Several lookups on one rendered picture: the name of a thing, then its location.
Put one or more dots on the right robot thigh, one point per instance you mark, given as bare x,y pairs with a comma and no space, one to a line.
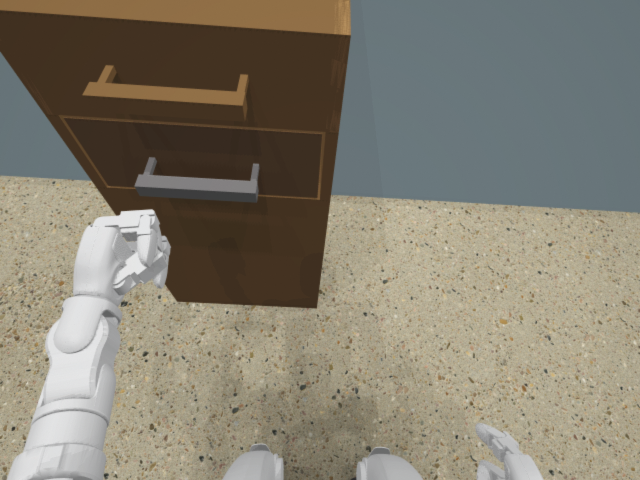
386,467

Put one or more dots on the left robot shin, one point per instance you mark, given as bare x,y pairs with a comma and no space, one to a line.
259,447

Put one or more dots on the robot right hand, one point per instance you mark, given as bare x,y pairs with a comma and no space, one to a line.
517,466

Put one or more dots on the robot left forearm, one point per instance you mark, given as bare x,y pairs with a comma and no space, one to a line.
68,429

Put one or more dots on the cabinet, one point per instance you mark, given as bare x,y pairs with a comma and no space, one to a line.
288,56

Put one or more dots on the handle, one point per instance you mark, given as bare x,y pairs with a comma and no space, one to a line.
196,188
166,101

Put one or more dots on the drawer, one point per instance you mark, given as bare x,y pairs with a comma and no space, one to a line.
289,160

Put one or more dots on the robot left hand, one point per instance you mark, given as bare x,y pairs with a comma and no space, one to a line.
103,252

